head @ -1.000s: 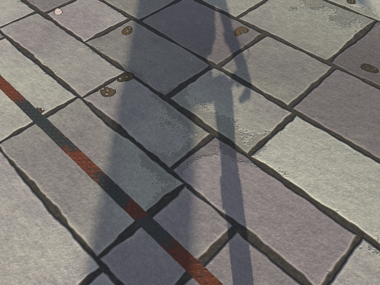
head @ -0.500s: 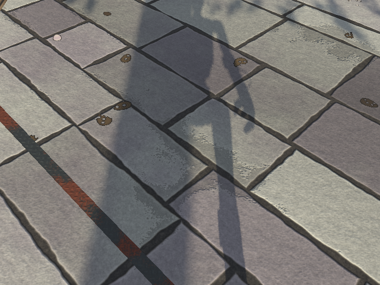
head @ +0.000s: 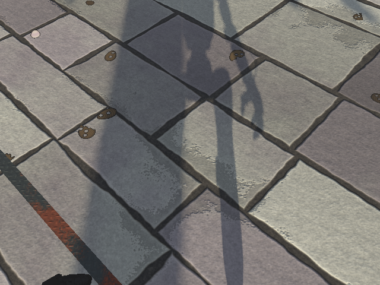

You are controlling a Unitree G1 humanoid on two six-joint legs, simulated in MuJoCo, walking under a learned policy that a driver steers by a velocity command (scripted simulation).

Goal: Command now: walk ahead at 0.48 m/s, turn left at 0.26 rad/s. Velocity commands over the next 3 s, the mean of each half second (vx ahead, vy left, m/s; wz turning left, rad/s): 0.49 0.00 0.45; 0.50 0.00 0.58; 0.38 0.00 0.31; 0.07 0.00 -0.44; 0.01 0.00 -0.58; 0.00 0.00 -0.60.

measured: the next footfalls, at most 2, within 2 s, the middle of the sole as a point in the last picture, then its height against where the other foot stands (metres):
left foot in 0.48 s outside the picture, level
right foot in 0.96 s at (168, 213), level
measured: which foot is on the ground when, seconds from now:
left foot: up 0.00-0.46, down 0.48-0.96, up 0.98-1.00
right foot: down 0.00-0.50, up 0.52-0.94, down 0.96-1.00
